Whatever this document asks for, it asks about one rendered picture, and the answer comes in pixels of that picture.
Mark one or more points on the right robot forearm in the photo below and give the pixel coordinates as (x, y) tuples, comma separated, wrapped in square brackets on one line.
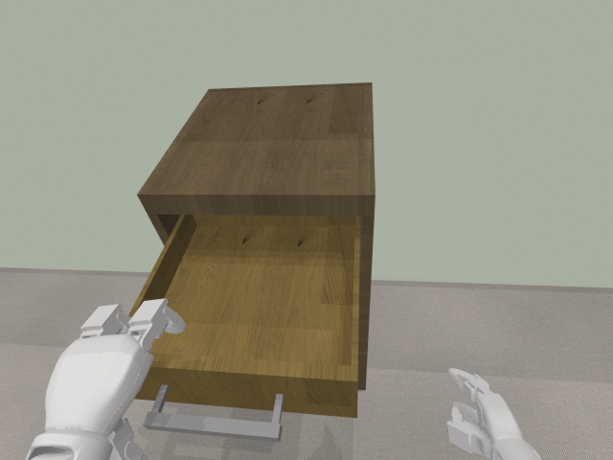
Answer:
[(513, 449)]

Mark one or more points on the drawer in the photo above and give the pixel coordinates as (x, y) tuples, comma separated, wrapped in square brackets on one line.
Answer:
[(271, 306)]

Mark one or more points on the robot right hand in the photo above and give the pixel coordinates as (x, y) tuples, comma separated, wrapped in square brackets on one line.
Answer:
[(477, 430)]

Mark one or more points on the robot left hand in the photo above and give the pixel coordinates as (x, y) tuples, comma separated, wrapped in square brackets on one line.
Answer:
[(99, 375)]

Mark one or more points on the left robot forearm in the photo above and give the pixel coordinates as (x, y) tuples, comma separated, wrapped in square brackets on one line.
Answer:
[(69, 444)]

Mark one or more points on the cabinet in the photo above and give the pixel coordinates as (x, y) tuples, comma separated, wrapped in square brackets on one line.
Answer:
[(297, 150)]

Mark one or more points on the handle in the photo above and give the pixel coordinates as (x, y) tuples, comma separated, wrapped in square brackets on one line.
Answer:
[(242, 429)]

